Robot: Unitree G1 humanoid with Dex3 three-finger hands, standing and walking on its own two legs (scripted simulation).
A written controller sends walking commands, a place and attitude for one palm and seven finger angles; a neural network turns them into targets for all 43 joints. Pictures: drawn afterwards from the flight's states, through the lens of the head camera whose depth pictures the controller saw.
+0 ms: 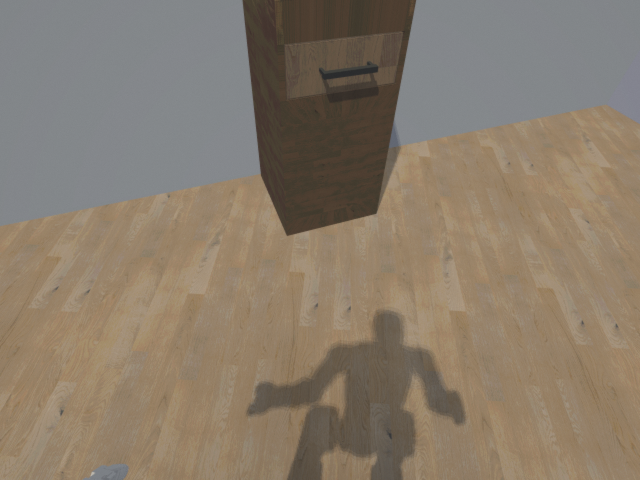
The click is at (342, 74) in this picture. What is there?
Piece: drawer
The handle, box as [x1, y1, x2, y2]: [319, 61, 378, 79]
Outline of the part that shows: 378,66 370,61 367,61 367,64 365,66 325,71 322,68 319,68 319,71 322,74 322,77 326,79 377,71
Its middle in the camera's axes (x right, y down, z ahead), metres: +0.08 -0.53 +1.21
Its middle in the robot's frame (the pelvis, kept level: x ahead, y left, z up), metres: +1.27 -0.02 -0.05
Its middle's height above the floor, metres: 0.72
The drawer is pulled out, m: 0.00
